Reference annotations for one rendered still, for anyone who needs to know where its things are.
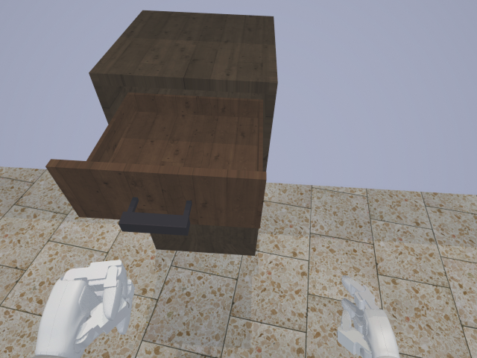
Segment cabinet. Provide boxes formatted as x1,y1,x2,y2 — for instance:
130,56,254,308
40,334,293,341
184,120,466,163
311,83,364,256
89,10,278,256

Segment drawer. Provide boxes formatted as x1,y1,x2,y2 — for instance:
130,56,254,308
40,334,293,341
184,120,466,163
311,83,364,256
45,92,266,228

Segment left robot hand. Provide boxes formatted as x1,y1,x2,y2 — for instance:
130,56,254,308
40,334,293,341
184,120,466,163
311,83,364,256
35,260,135,358

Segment right robot hand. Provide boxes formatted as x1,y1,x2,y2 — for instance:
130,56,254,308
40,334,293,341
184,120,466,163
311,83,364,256
338,275,399,358

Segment handle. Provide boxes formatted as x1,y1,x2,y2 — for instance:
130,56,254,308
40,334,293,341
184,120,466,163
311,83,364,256
119,197,192,236

